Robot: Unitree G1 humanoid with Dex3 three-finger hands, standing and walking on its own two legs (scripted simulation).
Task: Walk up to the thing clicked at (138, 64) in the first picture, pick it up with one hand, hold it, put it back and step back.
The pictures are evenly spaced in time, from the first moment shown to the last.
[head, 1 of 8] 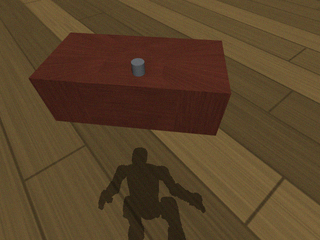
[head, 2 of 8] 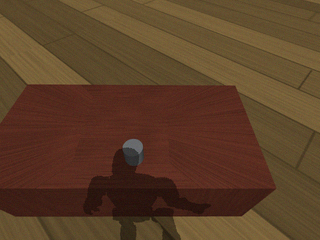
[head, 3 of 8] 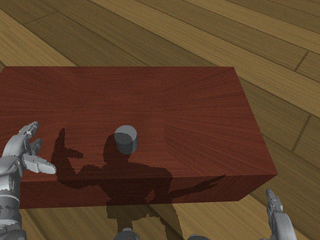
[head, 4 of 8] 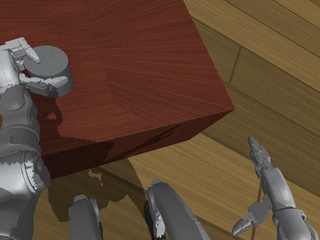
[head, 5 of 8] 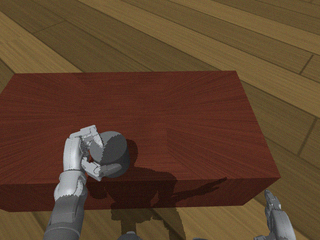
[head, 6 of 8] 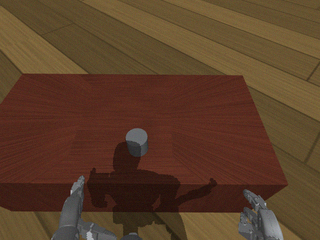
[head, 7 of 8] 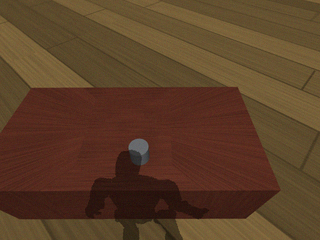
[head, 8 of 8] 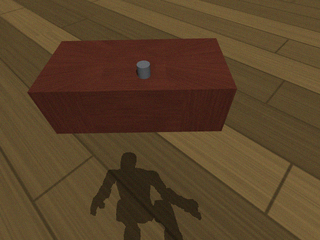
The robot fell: no
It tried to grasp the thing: yes
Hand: left
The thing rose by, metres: 0.27
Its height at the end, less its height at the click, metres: +0.00
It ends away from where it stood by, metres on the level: 0.02
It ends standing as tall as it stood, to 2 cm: yes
